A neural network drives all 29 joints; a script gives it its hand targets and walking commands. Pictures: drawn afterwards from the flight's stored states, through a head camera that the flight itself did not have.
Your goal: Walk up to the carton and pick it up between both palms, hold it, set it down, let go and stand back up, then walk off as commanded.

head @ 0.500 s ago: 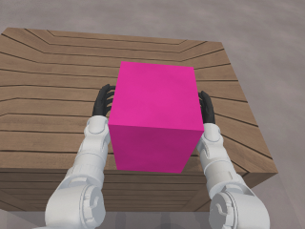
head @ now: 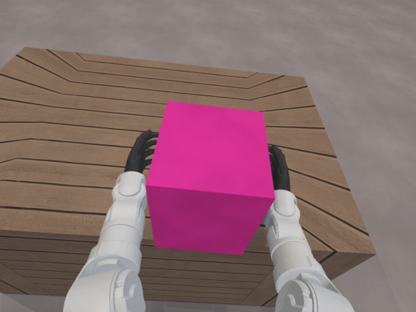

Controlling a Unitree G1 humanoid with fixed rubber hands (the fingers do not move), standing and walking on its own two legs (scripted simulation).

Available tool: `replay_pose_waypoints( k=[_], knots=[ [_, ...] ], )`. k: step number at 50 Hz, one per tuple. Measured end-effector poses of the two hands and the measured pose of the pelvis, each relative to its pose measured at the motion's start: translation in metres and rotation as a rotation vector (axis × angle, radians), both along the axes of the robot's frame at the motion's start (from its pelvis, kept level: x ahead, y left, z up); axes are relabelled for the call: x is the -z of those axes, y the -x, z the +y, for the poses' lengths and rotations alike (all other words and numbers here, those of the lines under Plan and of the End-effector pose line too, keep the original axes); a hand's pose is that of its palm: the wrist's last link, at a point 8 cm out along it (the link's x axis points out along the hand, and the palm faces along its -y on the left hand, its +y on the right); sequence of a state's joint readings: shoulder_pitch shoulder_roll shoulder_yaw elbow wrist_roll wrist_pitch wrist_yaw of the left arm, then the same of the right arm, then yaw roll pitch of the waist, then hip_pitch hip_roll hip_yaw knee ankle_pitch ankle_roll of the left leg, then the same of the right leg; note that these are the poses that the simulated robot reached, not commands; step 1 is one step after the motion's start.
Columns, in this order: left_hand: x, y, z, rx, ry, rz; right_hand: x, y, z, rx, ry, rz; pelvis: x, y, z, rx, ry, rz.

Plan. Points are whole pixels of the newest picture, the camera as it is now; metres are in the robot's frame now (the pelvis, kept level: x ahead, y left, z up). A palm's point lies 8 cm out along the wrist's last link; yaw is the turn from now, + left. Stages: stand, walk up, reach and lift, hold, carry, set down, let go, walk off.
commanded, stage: reach and lift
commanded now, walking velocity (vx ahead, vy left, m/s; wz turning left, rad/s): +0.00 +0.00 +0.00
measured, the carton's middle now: (206, 182) +0.39 +0.04 +0.02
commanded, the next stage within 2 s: none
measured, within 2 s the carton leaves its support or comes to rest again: leaves its support in 0.76 s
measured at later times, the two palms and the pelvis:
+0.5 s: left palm (136, 168) +0.38 +0.18 +0.06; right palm (278, 185) +0.38 -0.11 +0.06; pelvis +0.00 +0.00 +0.00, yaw +0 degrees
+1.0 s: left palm (139, 157) +0.38 +0.17 +0.09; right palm (287, 178) +0.37 -0.12 +0.09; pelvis -0.02 +0.00 +0.00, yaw +0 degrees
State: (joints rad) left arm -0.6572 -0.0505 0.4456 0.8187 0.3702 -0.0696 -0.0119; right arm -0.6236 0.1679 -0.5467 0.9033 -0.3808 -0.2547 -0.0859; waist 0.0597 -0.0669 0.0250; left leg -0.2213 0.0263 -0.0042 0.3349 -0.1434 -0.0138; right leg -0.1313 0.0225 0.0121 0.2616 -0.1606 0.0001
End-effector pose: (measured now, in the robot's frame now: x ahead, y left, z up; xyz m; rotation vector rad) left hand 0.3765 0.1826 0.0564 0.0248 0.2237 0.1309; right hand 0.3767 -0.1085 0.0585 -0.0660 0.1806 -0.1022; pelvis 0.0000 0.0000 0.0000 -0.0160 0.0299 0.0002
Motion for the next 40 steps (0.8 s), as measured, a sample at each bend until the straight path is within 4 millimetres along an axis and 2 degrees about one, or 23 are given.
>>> replay_pose_waypoints(
  k=[12, 32, 40],
  knots=[
    [0.0, 0.0, 0.0, 0.005, -0.002, 0.001, 0.0, 0.0, 0.0, 0.002, 0.006, -0.008, 0.0, -0.001, -0.004, -0.005, -0.002, 0.011],
    [0.0, -0.002, 0.0, 0.014, 0.0, -0.002, 0.0, 0.002, 0.0, 0.013, 0.006, -0.017, 0.0, 0.0, 0.001, 0.001, -0.001, 0.032],
    [-0.012, -0.002, -0.003, 0.02, -0.016, -0.071, -0.008, 0.004, -0.003, 0.02, 0.019, -0.088, 0.001, 0.003, 0.002, -0.002, 0.005, 0.057]
  ],
)
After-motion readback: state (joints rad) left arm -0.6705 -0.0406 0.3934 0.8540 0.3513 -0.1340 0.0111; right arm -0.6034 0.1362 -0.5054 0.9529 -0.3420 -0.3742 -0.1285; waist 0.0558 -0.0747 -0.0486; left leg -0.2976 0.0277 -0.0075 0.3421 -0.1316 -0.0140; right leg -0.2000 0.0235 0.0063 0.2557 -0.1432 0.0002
